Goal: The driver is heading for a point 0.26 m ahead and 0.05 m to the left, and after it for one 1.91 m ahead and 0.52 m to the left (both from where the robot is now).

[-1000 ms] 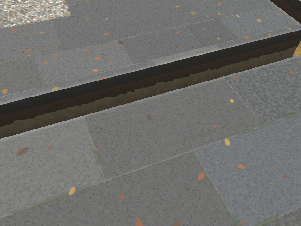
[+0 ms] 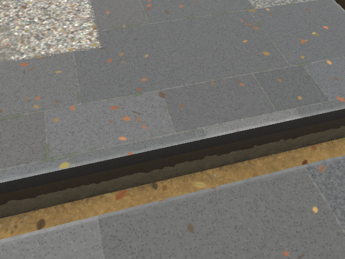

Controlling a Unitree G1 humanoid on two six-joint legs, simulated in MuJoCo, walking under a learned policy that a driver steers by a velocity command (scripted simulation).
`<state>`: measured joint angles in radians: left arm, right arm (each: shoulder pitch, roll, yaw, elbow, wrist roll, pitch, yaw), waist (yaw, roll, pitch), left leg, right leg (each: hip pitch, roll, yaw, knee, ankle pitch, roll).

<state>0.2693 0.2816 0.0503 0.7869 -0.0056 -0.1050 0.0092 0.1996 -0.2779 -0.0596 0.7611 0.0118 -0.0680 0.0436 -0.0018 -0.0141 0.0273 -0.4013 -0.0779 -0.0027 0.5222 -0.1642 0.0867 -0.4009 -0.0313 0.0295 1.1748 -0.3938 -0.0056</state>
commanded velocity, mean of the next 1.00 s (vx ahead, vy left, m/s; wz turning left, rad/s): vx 0.14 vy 0.00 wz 0.46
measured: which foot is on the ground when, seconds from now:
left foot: down 0.00-0.34, up 0.36-0.72, down 0.74-1.00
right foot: up 0.00-0.32, down 0.34-0.74, up 0.76-1.00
